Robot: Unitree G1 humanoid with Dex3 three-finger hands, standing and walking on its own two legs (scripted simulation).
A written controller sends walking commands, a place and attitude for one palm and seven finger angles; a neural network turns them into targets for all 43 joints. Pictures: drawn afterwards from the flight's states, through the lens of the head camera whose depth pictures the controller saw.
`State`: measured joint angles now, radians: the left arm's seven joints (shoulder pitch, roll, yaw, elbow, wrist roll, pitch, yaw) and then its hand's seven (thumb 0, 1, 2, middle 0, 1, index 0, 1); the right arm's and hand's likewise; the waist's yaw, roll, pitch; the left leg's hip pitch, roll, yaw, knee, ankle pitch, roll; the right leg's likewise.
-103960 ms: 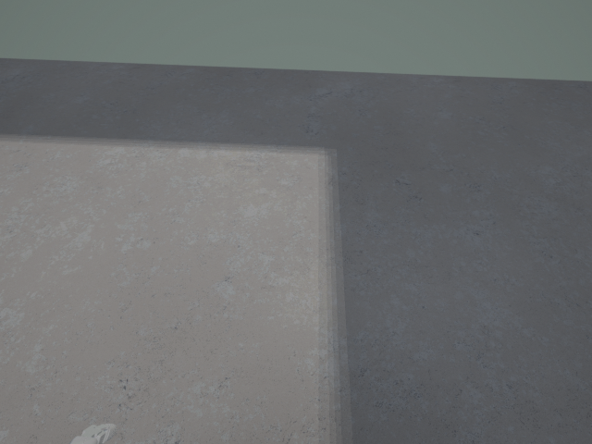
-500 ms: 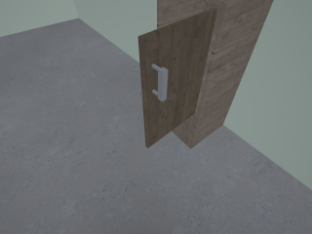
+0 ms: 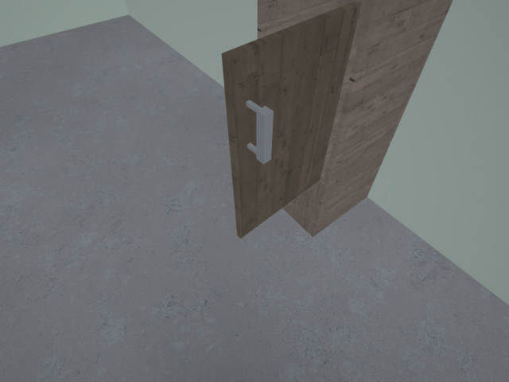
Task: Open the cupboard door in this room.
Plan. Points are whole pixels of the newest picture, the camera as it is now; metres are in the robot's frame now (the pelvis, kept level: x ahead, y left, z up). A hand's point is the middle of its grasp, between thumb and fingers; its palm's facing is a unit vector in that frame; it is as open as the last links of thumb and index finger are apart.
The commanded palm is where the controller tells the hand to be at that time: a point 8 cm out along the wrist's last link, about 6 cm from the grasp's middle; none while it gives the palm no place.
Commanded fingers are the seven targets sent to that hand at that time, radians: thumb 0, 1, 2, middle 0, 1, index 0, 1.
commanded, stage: look to check the result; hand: left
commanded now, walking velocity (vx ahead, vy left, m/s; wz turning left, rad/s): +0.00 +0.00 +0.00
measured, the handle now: (257, 131) +0.59 +0.03 +0.05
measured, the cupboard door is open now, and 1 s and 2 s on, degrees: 94 94 94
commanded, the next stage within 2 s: stand and wait in 0.26 s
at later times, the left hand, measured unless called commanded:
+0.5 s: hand out of the picture +0.00 +0.15 -0.17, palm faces +0.06 -0.98 -0.18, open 7.3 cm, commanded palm none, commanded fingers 0.00 0.90 0.90 -0.20 -0.30 -0.20 -0.30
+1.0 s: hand out of the picture +0.00 +0.14 -0.17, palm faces +0.06 -0.98 -0.18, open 7.3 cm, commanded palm none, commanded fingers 0.00 0.90 0.90 -0.20 -0.30 -0.20 -0.30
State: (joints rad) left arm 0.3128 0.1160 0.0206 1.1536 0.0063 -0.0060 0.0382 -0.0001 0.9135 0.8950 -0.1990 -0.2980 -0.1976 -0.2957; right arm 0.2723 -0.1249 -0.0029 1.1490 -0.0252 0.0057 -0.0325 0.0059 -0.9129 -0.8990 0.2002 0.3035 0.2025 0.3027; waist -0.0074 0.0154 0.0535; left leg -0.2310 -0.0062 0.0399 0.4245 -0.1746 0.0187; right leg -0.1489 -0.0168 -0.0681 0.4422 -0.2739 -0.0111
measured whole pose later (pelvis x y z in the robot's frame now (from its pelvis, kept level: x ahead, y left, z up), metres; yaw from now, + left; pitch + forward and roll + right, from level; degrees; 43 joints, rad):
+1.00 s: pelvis +0.02 -0.02 +0.00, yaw +0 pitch -1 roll +0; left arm 0.31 0.12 0.01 1.15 0.00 -0.02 0.04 0.00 0.91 0.89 -0.20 -0.30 -0.20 -0.30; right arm 0.26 -0.13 0.00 1.17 -0.02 0.00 -0.04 0.01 -0.92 -0.90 0.20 0.30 0.20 0.30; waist 0.00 0.00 0.05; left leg -0.18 0.01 0.03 0.39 -0.19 0.00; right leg -0.08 0.00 -0.08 0.39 -0.28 -0.03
